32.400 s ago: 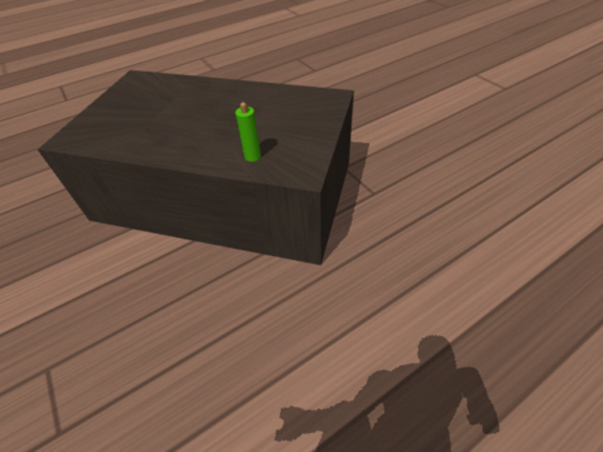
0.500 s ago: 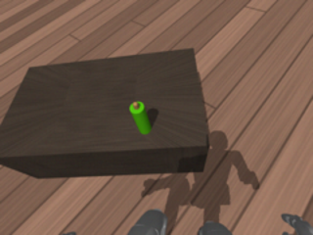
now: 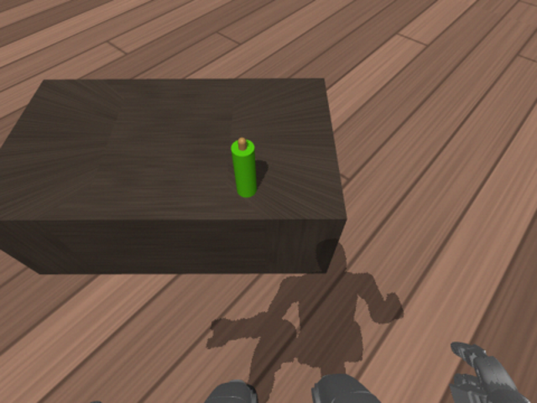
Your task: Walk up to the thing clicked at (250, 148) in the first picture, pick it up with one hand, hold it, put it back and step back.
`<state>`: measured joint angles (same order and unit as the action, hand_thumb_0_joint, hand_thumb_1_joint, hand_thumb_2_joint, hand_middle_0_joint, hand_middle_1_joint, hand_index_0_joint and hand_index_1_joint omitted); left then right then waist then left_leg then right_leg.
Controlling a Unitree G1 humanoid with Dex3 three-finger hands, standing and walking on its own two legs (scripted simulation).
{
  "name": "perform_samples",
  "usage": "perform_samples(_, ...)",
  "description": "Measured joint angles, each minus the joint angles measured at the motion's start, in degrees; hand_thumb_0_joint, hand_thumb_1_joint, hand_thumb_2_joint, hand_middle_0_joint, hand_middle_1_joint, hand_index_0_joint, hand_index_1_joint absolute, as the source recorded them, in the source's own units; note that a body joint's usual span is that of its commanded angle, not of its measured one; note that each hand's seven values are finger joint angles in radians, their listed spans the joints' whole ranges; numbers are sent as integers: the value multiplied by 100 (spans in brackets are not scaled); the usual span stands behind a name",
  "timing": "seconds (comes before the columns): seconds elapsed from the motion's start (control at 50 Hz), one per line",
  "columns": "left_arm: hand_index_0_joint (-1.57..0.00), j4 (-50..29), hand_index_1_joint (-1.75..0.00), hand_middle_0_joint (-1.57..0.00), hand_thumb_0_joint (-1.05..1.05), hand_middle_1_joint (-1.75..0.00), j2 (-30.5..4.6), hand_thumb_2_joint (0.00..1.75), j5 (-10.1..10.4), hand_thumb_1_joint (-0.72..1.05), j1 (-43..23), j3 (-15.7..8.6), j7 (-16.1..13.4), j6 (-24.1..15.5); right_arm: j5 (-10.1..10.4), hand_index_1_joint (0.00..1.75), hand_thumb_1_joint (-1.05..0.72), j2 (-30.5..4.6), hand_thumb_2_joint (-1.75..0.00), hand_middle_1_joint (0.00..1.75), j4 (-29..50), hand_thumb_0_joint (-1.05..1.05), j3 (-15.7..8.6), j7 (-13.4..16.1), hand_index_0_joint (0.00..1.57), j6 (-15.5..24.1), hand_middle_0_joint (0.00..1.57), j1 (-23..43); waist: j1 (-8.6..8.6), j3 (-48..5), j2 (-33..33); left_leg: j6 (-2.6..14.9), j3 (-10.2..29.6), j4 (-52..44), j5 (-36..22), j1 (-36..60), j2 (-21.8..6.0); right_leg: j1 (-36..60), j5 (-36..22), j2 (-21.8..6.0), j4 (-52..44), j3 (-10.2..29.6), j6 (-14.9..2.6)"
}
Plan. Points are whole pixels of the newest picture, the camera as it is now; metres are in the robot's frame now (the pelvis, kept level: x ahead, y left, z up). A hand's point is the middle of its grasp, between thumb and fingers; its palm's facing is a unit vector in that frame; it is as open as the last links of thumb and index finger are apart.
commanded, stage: step back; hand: left
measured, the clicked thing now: (244, 166) +0.70 +0.10 -0.24
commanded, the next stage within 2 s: none
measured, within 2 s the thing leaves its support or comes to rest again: neither
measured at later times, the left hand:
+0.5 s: hand out of the picture -0.01 +0.29 -0.14, palm faces +0.01 -0.89 -0.45, open 7.4 cm
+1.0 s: hand out of the picture -0.25 +0.28 -0.14, palm faces -0.08 -0.90 -0.42, open 7.4 cm
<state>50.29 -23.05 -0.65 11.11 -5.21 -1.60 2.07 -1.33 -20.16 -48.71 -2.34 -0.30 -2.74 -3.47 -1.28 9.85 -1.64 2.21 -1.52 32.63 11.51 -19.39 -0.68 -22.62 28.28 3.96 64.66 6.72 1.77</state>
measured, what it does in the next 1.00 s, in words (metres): walks backwards: right foot, then left foot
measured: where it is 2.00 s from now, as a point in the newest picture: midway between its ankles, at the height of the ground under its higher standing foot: outside the picture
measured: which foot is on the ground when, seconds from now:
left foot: down 0.00-0.16, up 0.18-0.48, down 0.50-0.90, up 0.92-1.00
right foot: up 0.00-0.10, down 0.12-0.52, up 0.54-0.84, down 0.86-1.00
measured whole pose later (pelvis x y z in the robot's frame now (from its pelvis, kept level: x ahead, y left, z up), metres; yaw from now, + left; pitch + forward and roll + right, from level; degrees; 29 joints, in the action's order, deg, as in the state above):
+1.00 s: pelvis -0.31 +0.01 +0.00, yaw -5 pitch -2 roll +2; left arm 51.4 -20.0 -2.5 13.4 -3.3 -0.1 2.2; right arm 0.2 -22.2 -49.1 -2.6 0.6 -4.7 -4.7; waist -3.1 8.7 1.2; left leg 0.0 6.1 58.0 28.3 -28.5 4.5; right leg -14.5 20.3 -0.2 36.8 3.1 -1.4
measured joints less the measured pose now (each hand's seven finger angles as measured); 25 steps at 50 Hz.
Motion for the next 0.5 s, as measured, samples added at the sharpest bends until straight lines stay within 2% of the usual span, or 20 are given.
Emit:
perform_samples(0.06, -21, 62, -30, -20, 1, -30, 30, 90, -2, 90, 106, 34, 28, -15, 7, 30, -90, -34, -89, 30, 149, 1, -1, -11, 20, 3, 21, 117, -19, 107, 66, -24, -172, 153, -76, -178, -65, 459, -7, -235, -1127, -212, 34)
perform_samples(0.1, -21, 94, -30, -20, 1, -30, 64, 90, -15, 90, 196, 61, 47, -69, 17, 30, -90, -74, -89, 30, 215, 1, -3, -23, 20, -50, 21, 172, -37, 123, 134, -61, -296, 387, -62, -357, -128, 795, -287, -369, -2072, -345, -2)
perform_samples(0.12, -21, 144, -30, -20, 1, -30, 109, 90, -35, 90, 211, 66, 54, -101, 32, 30, -90, -115, -89, 30, 223, 1, -16, -27, 20, -81, 21, 194, -27, 146, 237, -92, -301, 545, -40, -448, -193, 952, -395, -360, -2453, -421, -89)
perform_samples(0.16, -21, 241, -30, -20, 1, -30, 312, 90, -111, 90, 190, 92, 85, -113, 78, 30, -90, -234, -89, 30, 142, 1, -86, -14, 20, -158, 21, 164, 111, 214, 692, -105, -10, 763, 108, -552, -354, 1049, -557, -136, -2587, -655, -198)
perform_samples(0.18, -21, 211, -30, -20, 1, -30, 345, 90, -146, 90, 255, 109, 120, -107, 100, 30, -90, -224, -89, 30, 76, 1, -109, -3, 20, -208, 21, 80, 113, 122, 710, -136, 156, 1005, 618, -671, -209, 974, -601, -167, -2553, -667, -231)
perform_samples(0.22, -21, 134, -30, -20, 1, -30, 330, 90, -199, 90, 368, 122, 138, -90, 113, 30, -90, -163, -89, 30, -64, 1, -115, 5, 20, -296, 20, -84, -64, -27, 482, -227, 461, 2030, 1362, -893, 265, 796, -707, -356, -2517, -433, -289)
perform_samples(0.24, -21, 113, -30, -20, 1, -30, 333, 90, -204, 90, 397, 117, 126, -82, 128, 30, -90, -165, -89, 30, -117, 1, -108, -10, 20, -306, 20, -154, -108, -63, 402, -238, 629, 2519, 1430, -949, 464, 754, -814, -431, -2602, -335, -284)
perform_samples(0.28, -21, 90, -30, -21, 1, -30, 357, 90, -200, 90, 372, 92, 106, -54, 176, 30, -90, -217, -89, 30, -166, 1, -113, -1, 20, -256, 20, -329, -25, -143, 382, -244, 982, 3175, 1377, -989, 740, 683, -1054, -535, -2851, -332, -226)
perform_samples(0.32, -21, 8, -30, -21, 1, -30, 351, 90, -197, 90, 261, 62, 98, -37, 185, 30, -90, -286, -89, 30, -191, 1, -114, 43, 20, -200, 20, -529, 53, -201, 411, -299, 1147, 3441, 1379, -889, 817, 552, -1234, -583, -2995, -387, -198)
perform_samples(0.38, -21, -236, -30, -21, 1, -30, 317, 90, -209, 90, 26, 49, 43, -71, 162, 30, -90, -382, -89, 30, -275, 1, -110, 102, 20, -180, 20, -748, 122, -157, 474, -387, 1101, 2976, 1569, -463, 672, 347, -1407, -612, -3025, -495, -160)
perform_samples(0.44, -21, -466, -30, -21, 1, -30, 245, 90, -191, 90, -300, 49, -11, -86, 112, 30, -90, -386, -89, 30, -347, 1, -105, 124, 20, -171, 20, -861, 206, -18, 455, -388, 832, 1882, 1755, 40, 399, 129, -1481, -690, -2855, -669, -104)
perform_samples(0.48, -21, -583, -30, -21, 1, -30, 168, 90, -139, 90, -497, 65, -18, -61, 79, 30, -90, -347, -89, 30, -366, 1, -97, 110, 20, -125, 20, -890, 256, 60, 370, -319, 608, 912, 1472, 413, 243, -60, -1474, -768, -2616, -757, -43)
perform_samples(0.5, -21, -604, -30, -21, 1, -30, 103, 90, -109, 90, -607, 68, -13, -32, 58, 30, -90, -282, -89, 30, -398, 1, -106, 107, 20, -92, 20, -858, 257, 142, 218, -274, 513, 593, 1100, 536, 295, -147, -1456, -863, -2454, -718, -4)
